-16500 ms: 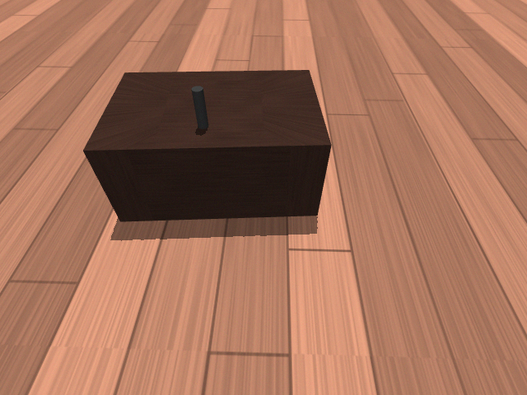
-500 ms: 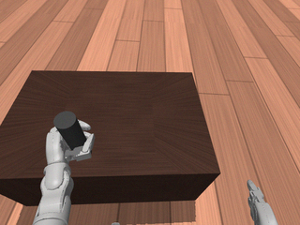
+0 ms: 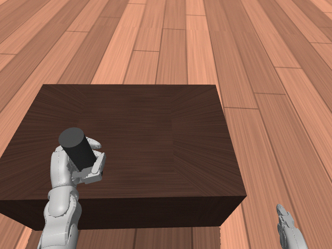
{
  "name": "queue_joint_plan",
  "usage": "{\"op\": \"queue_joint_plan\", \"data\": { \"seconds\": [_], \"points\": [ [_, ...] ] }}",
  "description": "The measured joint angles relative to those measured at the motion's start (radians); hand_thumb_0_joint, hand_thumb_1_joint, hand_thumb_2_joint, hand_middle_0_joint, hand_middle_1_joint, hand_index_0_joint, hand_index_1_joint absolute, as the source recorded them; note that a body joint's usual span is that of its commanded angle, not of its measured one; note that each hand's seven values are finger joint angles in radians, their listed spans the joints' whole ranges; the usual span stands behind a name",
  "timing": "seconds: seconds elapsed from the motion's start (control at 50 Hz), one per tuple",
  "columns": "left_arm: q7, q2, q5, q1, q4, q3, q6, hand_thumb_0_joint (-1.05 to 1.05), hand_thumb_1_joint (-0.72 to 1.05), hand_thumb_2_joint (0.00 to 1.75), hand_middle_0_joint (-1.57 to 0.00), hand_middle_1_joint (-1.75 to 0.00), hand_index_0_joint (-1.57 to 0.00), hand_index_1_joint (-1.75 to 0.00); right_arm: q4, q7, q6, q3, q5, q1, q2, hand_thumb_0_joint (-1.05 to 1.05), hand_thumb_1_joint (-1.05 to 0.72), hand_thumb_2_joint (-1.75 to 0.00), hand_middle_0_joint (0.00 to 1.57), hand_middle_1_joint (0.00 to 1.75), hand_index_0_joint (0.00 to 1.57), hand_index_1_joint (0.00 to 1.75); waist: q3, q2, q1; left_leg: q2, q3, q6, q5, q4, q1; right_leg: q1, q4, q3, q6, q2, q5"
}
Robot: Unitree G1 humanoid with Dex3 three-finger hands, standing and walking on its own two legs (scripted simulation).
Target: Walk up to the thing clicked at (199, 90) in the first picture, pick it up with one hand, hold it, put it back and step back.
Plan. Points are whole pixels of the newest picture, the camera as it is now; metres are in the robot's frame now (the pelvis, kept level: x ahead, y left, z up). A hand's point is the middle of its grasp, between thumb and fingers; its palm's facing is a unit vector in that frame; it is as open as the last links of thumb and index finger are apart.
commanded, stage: hold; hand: left
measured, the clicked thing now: (84, 158) +0.32 +0.19 +0.07
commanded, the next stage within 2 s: crouch in 1.82 s
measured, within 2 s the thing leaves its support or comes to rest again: neither
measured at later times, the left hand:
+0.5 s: hand (92, 163) +0.32 +0.18 +0.05, palm faces +0.22 -0.97 +0.00, open 5.8 cm
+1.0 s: hand (95, 154) +0.34 +0.17 +0.07, palm faces +0.20 -0.98 +0.01, open 5.8 cm
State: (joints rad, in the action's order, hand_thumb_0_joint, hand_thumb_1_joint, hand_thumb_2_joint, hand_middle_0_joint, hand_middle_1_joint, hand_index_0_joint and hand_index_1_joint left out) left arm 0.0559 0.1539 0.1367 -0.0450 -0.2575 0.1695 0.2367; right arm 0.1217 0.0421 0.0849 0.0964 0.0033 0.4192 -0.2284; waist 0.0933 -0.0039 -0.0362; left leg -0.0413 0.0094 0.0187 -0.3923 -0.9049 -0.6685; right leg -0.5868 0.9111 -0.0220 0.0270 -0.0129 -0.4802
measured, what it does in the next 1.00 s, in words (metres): stands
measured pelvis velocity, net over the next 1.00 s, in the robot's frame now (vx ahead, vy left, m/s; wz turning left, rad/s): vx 0.00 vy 0.00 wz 0.00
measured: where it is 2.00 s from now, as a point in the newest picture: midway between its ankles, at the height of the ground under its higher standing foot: outside the picture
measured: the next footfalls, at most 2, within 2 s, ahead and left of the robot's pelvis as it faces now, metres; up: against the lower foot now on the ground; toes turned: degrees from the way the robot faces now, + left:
none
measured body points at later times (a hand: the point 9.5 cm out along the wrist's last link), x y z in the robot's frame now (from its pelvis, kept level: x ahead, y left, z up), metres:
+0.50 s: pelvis +0.00 +0.00 +0.00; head +0.04 +0.00 +0.45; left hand +0.31 +0.23 +0.06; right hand +0.15 -0.27 -0.04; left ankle +0.03 +0.13 -0.69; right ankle -0.01 -0.14 -0.69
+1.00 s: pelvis +0.00 +0.00 +0.01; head +0.04 +0.00 +0.45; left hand +0.32 +0.22 +0.07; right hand +0.15 -0.26 -0.04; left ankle +0.03 +0.13 -0.69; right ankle -0.01 -0.14 -0.69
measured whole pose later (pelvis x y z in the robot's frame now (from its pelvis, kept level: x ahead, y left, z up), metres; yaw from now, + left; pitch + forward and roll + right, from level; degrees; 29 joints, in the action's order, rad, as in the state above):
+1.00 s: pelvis +0.00 +0.00 +0.01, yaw +0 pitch +9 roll +0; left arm 0.06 0.15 0.15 -0.10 -0.31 0.17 0.22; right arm 0.20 0.04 0.06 0.09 0.00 0.39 -0.22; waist 0.08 0.00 -0.04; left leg -0.04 0.01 0.02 -0.38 -0.87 -0.64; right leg -0.56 0.88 -0.03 0.03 -0.02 -0.47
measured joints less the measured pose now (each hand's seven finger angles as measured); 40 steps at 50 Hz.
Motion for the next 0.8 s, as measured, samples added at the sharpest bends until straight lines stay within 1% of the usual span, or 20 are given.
{"op": "queue_joint_plan", "data": {
  "seconds": [0.12,0.22,0.28,0.34,0.46,0.54,0.68,0.8],
  "points": [
    [0.0,0.002,0.009,-0.009,-0.006,-0.001,-0.007,0.0,0.06,1.17,-0.94,-1.12,-1.03,-1.11,0.025,0.005,-0.012,-0.004,-0.001,-0.008,0.002,-0.01,0.53,-0.06,0.06,0.05,0.06,0.05,-0.003,0.002,0.003,0.002,-0.002,0.001,0.006,0.008,0.007,0.007,-0.005,0.002,-0.001,-0.001,0.004],
    [-0.004,0.002,0.003,-0.038,-0.035,-0.003,-0.013,0.0,0.06,1.17,-0.94,-1.12,-1.02,-1.11,0.043,0.005,-0.015,-0.007,0.0,-0.024,0.001,-0.01,0.53,-0.06,0.06,0.05,0.06,0.05,-0.012,0.001,0.001,0.002,-0.001,0.001,0.013,0.013,0.007,0.005,-0.006,0.002,-0.001,-0.002,0.009],
    [0.0,0.0,0.004,-0.034,-0.026,-0.001,-0.018,0.0,0.06,1.17,-0.94,-1.12,-1.02,-1.11,0.039,0.006,-0.016,-0.006,0.0,-0.021,0.002,-0.01,0.53,-0.06,0.06,0.05,0.06,0.05,-0.014,0.002,-0.002,0.001,0.0,0.001,0.015,0.018,0.011,0.008,-0.011,0.0,-0.002,-0.001,0.012],
    [-0.001,-0.01,0.012,-0.017,-0.017,0.001,-0.011,0.0,0.06,1.17,-0.94,-1.12,-1.02,-1.11,0.048,0.006,-0.022,-0.002,-0.002,-0.014,0.002,-0.01,0.53,-0.06,0.06,0.05,0.06,0.05,-0.011,0.002,-0.002,0.0,0.002,0.001,0.016,0.024,0.018,0.014,-0.017,-0.001,-0.002,0.0,0.013],
    [0.002,-0.009,0.002,-0.008,-0.033,0.004,0.009,0.0,0.06,1.16,-0.94,-1.12,-1.02,-1.11,0.068,0.005,-0.022,0.003,0.0,-0.022,0.003,-0.01,0.53,-0.06,0.06,0.05,0.06,0.05,-0.01,-0.003,0.001,0.0,0.002,0.001,0.014,0.023,0.019,0.014,-0.016,-0.002,-0.002,0.0,0.011],
    [0.002,-0.005,0.003,-0.012,-0.051,0.009,0.019,0.0,0.06,1.16,-0.93,-1.12,-1.02,-1.11,0.068,0.001,-0.026,0.001,0.004,-0.034,0.006,-0.01,0.53,-0.06,0.06,0.05,0.05,0.05,-0.014,-0.006,0.0,0.001,-0.001,0.002,0.013,0.018,0.008,0.006,-0.011,0.001,-0.003,-0.001,0.01],
    [-0.002,-0.004,0.0,0.01,-0.023,-0.002,0.023,0.0,0.07,1.16,-0.93,-1.12,-1.02,-1.11,0.059,-0.001,-0.03,-0.003,0.006,-0.03,0.002,-0.01,0.53,-0.06,0.06,0.05,0.06,0.05,-0.014,-0.005,0.001,0.001,-0.004,0.001,0.009,0.012,0.003,0.004,-0.01,0.004,-0.002,0.0,0.007],
    [0.004,0.002,0.002,-0.011,-0.013,-0.003,0.018,0.0,0.07,1.16,-0.93,-1.12,-1.02,-1.12,0.062,0.002,-0.033,-0.007,0.005,-0.029,0.005,-0.01,0.53,-0.06,0.06,0.05,0.06,0.05,-0.007,-0.001,0.001,0.002,-0.003,0.0,0.007,0.016,0.013,0.015,-0.017,0.004,-0.001,-0.001,0.007]
  ]
}}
